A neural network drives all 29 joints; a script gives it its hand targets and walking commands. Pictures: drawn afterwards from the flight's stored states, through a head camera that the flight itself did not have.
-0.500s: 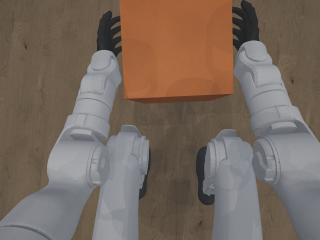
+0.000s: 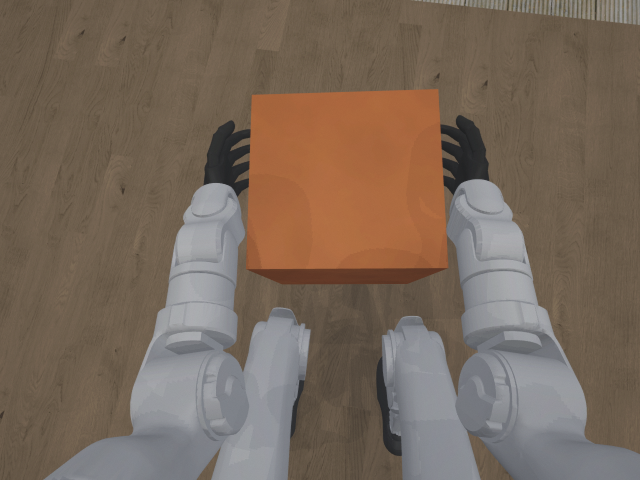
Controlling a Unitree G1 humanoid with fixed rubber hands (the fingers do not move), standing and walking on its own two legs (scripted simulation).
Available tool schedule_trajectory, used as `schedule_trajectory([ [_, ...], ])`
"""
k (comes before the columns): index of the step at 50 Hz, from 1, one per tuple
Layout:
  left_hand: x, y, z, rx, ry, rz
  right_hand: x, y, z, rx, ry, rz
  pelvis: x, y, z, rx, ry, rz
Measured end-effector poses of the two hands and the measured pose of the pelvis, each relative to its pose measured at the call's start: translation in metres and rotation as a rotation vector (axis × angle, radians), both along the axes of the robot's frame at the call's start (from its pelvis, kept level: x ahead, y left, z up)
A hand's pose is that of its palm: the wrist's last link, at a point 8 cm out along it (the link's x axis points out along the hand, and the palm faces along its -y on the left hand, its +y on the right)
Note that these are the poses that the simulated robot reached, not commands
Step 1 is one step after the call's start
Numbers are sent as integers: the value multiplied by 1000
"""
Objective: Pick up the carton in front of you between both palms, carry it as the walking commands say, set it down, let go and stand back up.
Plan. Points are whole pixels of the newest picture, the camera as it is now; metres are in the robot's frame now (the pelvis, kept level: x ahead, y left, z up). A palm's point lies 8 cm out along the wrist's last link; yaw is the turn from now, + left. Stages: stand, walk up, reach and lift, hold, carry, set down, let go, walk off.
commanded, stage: reach and lift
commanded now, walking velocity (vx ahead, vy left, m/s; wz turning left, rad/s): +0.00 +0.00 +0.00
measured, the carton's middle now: (344, 207) +0.45 +0.01 -0.13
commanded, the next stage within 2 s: none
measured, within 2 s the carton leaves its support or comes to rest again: neither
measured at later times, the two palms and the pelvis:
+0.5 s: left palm (165, 154) +0.41 +0.16 +0.11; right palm (552, 152) +0.42 -0.14 +0.11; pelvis +0.05 +0.00 +0.14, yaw +0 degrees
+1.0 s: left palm out of the picture +0.38 +0.16 +0.26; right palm out of the picture +0.39 -0.14 +0.26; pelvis +0.09 +0.00 +0.25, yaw +0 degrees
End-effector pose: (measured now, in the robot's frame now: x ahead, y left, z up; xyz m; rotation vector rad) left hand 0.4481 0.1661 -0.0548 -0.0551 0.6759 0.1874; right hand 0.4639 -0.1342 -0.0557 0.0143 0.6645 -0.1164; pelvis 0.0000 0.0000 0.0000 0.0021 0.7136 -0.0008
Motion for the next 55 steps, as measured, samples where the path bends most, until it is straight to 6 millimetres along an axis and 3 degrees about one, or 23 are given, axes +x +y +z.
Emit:
schedule_trajectory([
  [17,-28,-2,115,-9,16,-3,-28,-1,118,2,16,-6,31,1,99,0,-153,2],
  [38,-56,-9,245,-4,13,-31,-63,-9,248,-2,13,-25,74,1,213,1,-445,-1],
  [47,-66,-10,299,-1,-10,-36,-74,-10,302,-1,-9,-25,87,1,245,-1,-604,3],
  [55,-74,-13,338,27,-19,-67,-85,-13,340,-22,-18,-14,86,2,260,0,-738,5],
])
